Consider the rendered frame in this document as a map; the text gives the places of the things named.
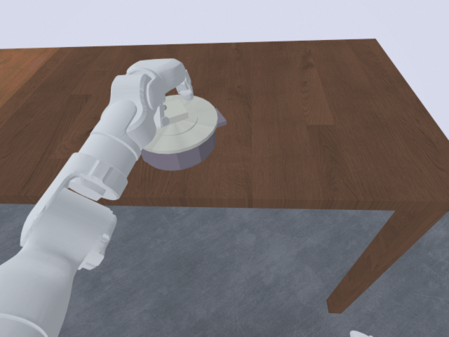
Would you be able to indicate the robot left upper arm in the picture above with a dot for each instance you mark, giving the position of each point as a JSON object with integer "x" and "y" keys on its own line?
{"x": 36, "y": 283}

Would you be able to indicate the pot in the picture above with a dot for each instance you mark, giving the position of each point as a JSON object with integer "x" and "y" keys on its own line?
{"x": 186, "y": 159}

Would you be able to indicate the left robot hand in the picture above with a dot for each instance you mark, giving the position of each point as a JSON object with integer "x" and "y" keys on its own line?
{"x": 173, "y": 75}

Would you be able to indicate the table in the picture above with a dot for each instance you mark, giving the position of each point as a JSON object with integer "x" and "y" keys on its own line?
{"x": 320, "y": 124}

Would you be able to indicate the lid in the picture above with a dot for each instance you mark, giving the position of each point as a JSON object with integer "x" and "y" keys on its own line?
{"x": 186, "y": 134}

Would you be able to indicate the robot left forearm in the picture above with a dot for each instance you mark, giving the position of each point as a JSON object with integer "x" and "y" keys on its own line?
{"x": 101, "y": 167}

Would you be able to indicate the knob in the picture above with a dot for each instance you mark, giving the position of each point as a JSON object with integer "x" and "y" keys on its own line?
{"x": 175, "y": 111}

